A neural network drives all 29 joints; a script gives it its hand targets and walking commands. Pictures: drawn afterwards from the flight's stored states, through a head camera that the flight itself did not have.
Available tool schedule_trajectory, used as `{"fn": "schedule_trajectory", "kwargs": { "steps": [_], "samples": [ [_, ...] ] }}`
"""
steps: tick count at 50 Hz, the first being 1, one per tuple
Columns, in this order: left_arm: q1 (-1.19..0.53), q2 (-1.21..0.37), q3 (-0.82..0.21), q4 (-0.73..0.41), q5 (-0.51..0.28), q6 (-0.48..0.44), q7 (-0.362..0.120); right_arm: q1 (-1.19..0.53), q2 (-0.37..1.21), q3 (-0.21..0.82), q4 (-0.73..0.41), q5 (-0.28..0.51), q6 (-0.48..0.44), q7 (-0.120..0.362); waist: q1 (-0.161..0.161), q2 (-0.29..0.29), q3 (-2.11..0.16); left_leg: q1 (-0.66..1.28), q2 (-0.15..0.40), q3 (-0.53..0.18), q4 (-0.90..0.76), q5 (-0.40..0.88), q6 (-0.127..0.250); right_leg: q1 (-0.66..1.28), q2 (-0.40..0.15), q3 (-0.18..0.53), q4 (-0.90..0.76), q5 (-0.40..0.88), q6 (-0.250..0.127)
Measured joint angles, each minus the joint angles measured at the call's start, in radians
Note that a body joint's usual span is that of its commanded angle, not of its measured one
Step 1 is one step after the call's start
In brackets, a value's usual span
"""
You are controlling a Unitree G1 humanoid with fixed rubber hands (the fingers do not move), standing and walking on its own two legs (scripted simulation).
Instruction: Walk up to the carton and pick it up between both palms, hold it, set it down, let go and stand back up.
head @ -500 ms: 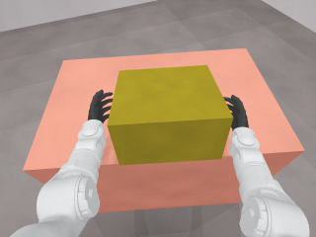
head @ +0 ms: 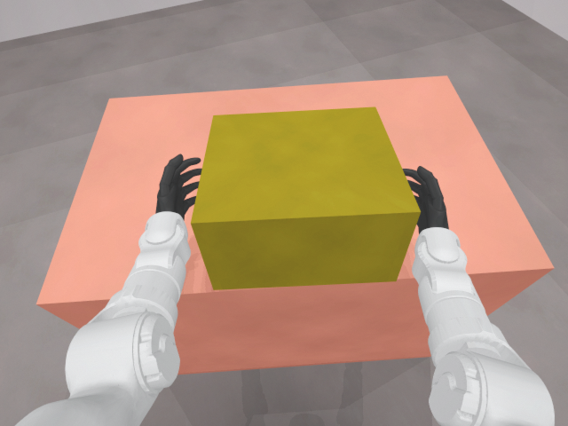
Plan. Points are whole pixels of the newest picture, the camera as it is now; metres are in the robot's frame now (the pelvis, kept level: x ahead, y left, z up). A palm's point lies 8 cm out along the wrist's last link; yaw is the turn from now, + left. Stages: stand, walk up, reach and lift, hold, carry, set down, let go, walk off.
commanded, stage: set down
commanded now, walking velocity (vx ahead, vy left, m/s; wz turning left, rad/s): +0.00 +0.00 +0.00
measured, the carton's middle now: (299, 193) +0.49 +0.01 +0.00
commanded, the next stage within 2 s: none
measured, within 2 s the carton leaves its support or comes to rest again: rests again in 1.16 s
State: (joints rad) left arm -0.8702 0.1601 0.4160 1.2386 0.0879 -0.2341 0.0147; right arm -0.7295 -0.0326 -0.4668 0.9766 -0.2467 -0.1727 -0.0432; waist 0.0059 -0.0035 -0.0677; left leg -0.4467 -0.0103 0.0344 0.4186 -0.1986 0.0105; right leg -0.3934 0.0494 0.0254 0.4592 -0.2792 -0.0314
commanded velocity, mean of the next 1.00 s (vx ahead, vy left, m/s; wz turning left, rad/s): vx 0.00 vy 0.00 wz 0.00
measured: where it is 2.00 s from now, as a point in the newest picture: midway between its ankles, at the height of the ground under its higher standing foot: outside the picture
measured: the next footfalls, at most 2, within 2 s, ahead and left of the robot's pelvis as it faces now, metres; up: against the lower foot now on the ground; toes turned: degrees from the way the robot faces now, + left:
none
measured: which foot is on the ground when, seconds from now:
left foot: down 0.00-1.00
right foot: down 0.00-1.00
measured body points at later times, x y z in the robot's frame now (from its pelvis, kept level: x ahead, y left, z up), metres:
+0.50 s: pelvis +0.00 +0.00 +0.00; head +0.08 +0.00 +0.44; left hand +0.44 +0.20 +0.04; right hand +0.42 -0.18 +0.03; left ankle -0.01 +0.11 -0.74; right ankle -0.05 -0.09 -0.74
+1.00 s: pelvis +0.00 +0.00 +0.00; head +0.09 -0.01 +0.44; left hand +0.43 +0.20 +0.03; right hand +0.42 -0.18 +0.02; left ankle -0.01 +0.11 -0.74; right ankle -0.05 -0.09 -0.74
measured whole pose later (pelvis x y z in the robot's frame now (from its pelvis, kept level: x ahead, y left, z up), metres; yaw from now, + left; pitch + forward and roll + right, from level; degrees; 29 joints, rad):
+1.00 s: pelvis +0.00 +0.00 +0.00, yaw +0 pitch +14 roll +1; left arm -0.87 0.16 0.48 1.25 0.09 -0.27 -0.03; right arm -0.73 -0.02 -0.51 0.97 -0.29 -0.21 -0.02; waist 0.01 0.00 -0.06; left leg -0.47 -0.01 0.03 0.42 -0.19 0.01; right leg -0.42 0.05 0.03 0.46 -0.28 -0.03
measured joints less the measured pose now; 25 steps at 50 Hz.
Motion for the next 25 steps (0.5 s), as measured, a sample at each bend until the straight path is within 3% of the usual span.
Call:
{"fn": "schedule_trajectory", "kwargs": {
  "steps": [25],
  "samples": [
    [-0.002, 0.000, 0.031, 0.011, 0.000, -0.019, -0.021, 0.000, 0.010, -0.029, 0.001, -0.026, -0.020, 0.012, 0.000, 0.000, 0.002, -0.008, 0.000, 0.000, 0.000, 0.001, 0.000, -0.007, 0.000, 0.000, 0.000, -0.001, 0.000]
  ]
}}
